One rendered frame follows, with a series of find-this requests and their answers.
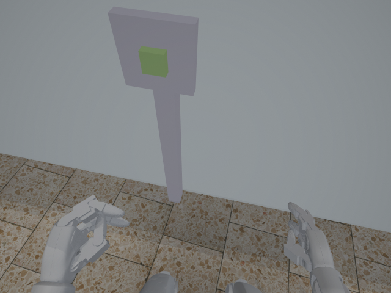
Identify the button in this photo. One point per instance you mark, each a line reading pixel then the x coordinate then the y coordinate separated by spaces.
pixel 153 61

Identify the panel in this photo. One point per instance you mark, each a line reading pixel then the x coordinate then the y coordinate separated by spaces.
pixel 177 34

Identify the robot right shin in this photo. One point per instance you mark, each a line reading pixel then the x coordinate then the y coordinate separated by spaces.
pixel 241 280

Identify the right robot hand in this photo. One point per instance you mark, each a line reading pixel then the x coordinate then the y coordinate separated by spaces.
pixel 313 250

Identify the right robot forearm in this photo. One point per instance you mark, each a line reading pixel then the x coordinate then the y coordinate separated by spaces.
pixel 327 280

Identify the robot left thigh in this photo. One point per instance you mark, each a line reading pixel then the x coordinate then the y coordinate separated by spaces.
pixel 160 283

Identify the left robot hand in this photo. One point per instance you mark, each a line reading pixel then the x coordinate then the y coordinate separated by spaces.
pixel 60 262

